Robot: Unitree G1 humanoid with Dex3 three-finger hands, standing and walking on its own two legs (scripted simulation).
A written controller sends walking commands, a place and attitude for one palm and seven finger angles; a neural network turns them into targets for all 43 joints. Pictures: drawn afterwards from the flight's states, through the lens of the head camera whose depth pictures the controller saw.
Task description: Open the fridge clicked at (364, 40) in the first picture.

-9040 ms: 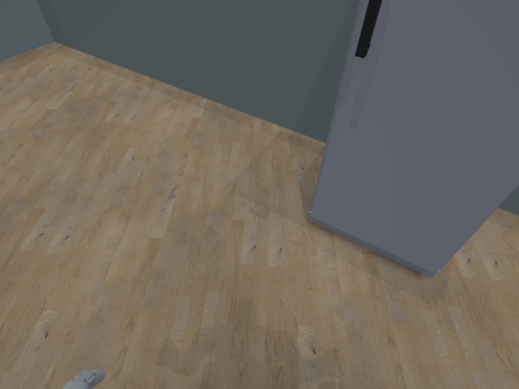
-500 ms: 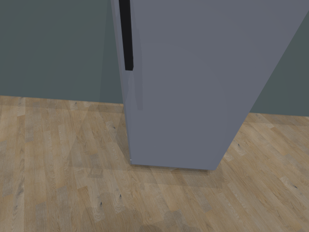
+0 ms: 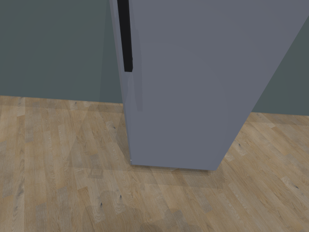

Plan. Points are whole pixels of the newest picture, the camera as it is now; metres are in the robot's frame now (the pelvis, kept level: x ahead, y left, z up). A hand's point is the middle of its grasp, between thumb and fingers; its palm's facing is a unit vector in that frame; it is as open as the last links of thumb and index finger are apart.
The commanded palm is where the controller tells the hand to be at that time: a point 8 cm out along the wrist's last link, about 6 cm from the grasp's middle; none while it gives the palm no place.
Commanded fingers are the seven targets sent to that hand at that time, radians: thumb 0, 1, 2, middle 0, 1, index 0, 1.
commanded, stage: look again from close up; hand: left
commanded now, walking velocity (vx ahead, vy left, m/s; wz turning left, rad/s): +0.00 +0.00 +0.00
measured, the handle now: (126, 23) +0.61 +0.13 +0.25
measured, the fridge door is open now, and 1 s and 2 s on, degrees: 0 0 0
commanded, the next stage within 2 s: shuffle to correct the standing spot in 0.60 s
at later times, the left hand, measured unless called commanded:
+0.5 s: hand out of the picture -0.02 +0.14 -0.18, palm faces +0.05 -0.99 -0.15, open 7.4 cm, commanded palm none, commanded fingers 0.00 0.90 0.90 -0.20 -0.30 -0.20 -0.30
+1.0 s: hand out of the picture -0.01 +0.13 -0.19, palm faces +0.09 -0.99 -0.13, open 7.4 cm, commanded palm none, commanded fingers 0.00 0.90 0.90 -0.20 -0.30 -0.20 -0.30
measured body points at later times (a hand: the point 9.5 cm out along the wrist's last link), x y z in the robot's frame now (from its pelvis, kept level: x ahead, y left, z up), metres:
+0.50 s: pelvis +0.00 -0.01 +0.00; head +0.01 +0.00 +0.45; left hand -0.02 +0.20 -0.16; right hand -0.02 -0.21 -0.16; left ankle +0.03 +0.12 -0.74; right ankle +0.02 -0.12 -0.74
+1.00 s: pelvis +0.04 -0.02 -0.01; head +0.05 +0.00 +0.44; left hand -0.01 +0.19 -0.17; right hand +0.00 -0.22 -0.17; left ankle +0.03 +0.12 -0.74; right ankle +0.02 -0.12 -0.74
